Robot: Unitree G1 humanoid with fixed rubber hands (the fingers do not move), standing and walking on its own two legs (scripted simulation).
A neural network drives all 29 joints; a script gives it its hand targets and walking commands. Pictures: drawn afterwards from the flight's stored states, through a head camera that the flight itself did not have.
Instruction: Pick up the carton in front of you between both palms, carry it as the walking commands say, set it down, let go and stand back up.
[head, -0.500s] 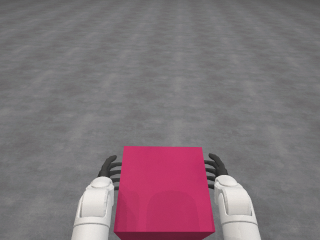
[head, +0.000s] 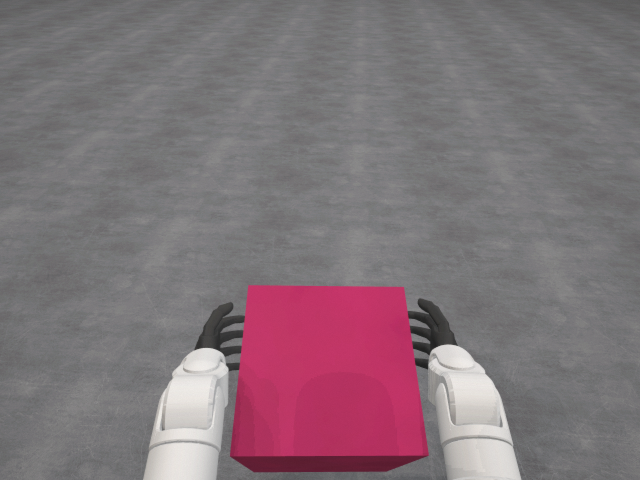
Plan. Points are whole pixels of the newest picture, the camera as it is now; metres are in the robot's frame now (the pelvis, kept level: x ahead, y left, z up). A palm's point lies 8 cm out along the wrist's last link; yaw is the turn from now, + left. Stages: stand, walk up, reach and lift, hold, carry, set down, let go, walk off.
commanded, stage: carry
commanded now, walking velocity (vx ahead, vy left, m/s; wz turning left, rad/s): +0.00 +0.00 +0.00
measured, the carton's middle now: (323, 386) +0.30 +0.00 -0.06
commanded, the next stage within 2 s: hold in 0.32 s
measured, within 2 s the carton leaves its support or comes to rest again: neither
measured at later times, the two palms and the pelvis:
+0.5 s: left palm (189, 375) +0.26 +0.17 +0.04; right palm (429, 359) +0.28 -0.13 +0.05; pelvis -0.01 +0.00 +0.01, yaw +4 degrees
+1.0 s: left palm (216, 391) +0.31 +0.17 -0.11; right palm (399, 378) +0.33 -0.12 -0.10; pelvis -0.05 -0.03 -0.04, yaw +10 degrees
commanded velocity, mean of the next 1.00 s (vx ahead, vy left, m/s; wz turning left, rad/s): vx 0.00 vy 0.00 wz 0.00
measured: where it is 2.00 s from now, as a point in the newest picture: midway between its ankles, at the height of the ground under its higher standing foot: outside the picture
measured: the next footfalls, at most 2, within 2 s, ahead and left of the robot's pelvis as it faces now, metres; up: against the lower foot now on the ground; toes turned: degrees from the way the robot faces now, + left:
none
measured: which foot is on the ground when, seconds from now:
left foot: down 0.00-1.00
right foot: down 0.00-1.00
